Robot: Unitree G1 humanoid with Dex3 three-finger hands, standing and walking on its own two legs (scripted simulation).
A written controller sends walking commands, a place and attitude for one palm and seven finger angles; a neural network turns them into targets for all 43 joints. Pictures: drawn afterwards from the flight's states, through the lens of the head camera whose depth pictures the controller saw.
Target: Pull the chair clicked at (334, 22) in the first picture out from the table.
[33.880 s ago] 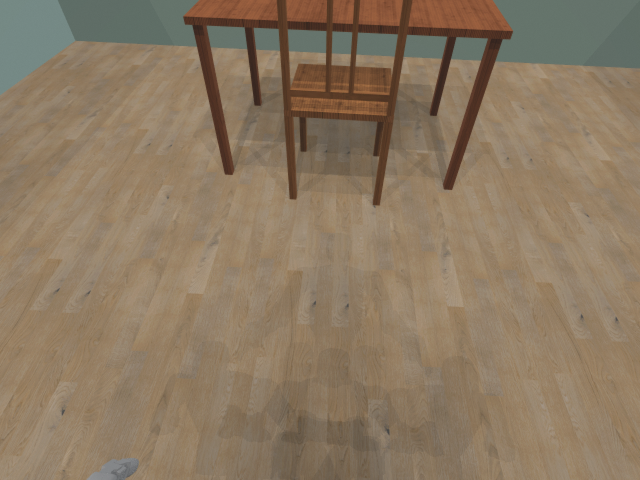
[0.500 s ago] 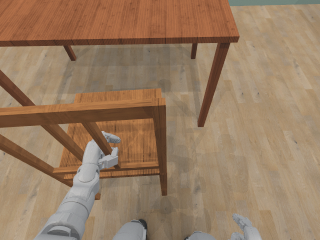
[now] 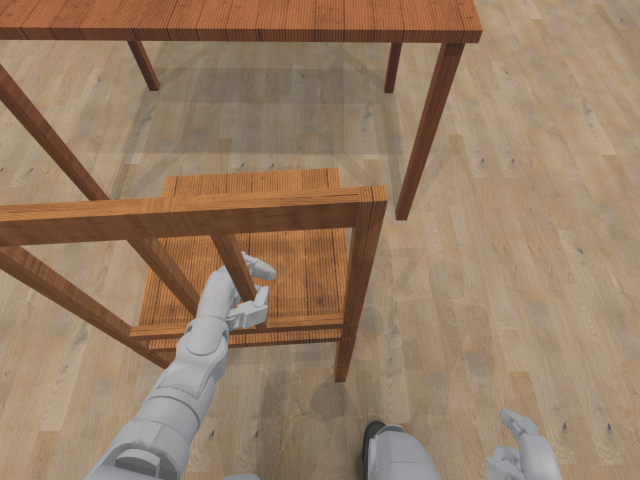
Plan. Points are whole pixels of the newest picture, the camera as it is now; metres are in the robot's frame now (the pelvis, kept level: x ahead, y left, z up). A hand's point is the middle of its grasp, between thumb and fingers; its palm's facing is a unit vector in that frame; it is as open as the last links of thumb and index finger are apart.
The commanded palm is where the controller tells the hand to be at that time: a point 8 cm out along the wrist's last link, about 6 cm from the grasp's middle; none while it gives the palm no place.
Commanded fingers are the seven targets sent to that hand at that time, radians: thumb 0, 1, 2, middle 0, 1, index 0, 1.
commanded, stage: step backward, pulling the chair out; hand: left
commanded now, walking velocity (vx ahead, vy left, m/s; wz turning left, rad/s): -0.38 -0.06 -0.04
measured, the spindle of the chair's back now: (184, 291) +0.35 +0.20 -0.05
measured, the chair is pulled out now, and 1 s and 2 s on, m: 0.45 0.59 0.59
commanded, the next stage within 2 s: stop walking, hand still on the chair in 0.26 s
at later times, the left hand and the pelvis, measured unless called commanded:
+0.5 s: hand (241, 391) +0.22 +0.11 -0.06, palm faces -0.10 -0.98 -0.16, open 5.1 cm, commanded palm +0.21 +0.16 -0.05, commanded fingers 0.00 0.90 0.90 -0.50 -1.45 -0.50 -1.45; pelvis -0.09 +0.01 +0.00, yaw +0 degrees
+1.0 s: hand (245, 420) +0.19 +0.10 -0.06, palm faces -0.12 -0.98 -0.16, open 5.1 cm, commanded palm +0.18 +0.15 -0.05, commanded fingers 0.00 0.90 0.90 -0.50 -1.45 -0.50 -1.45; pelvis -0.10 +0.01 +0.01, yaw -1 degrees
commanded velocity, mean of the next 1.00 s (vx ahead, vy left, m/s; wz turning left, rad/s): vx -0.02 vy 0.00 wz -0.01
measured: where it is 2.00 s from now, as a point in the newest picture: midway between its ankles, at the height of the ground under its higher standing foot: outside the picture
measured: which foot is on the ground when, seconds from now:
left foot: down 0.00-1.00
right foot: down 0.00-0.34, up 0.36-0.52, down 0.54-1.00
